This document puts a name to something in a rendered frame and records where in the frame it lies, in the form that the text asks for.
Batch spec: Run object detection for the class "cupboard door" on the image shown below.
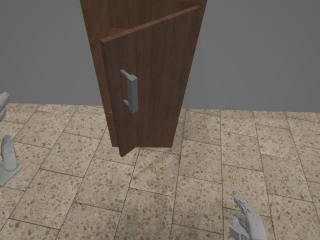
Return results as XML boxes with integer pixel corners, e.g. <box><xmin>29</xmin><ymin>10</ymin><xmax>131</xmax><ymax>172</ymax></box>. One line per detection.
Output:
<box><xmin>100</xmin><ymin>5</ymin><xmax>201</xmax><ymax>157</ymax></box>

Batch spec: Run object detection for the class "right robot hand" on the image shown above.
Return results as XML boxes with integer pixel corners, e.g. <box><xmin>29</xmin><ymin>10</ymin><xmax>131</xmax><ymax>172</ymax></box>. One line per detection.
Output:
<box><xmin>229</xmin><ymin>195</ymin><xmax>268</xmax><ymax>240</ymax></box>

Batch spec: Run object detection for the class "left robot hand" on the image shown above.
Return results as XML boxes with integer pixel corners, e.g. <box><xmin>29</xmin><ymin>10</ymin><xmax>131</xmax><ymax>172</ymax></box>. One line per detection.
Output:
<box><xmin>0</xmin><ymin>92</ymin><xmax>22</xmax><ymax>188</ymax></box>

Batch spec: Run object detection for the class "handle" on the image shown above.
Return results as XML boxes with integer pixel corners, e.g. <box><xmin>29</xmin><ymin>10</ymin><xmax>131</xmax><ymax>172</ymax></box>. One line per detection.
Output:
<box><xmin>120</xmin><ymin>69</ymin><xmax>138</xmax><ymax>114</ymax></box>

